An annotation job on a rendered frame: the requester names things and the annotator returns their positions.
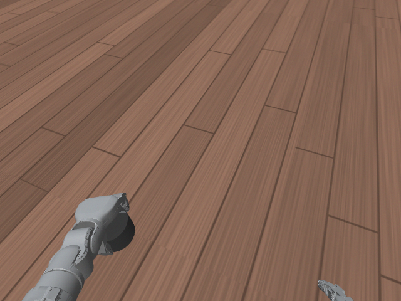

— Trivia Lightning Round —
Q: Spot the right robot hand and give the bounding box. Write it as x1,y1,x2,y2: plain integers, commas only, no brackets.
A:
318,280,353,301

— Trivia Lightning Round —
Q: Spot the left robot hand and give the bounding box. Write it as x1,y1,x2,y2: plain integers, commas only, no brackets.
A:
75,193,130,256

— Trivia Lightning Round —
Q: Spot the left robot arm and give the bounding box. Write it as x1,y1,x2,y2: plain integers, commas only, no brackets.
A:
22,218,105,301

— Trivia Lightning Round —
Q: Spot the tin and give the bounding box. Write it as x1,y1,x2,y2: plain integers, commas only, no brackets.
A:
105,207,135,252

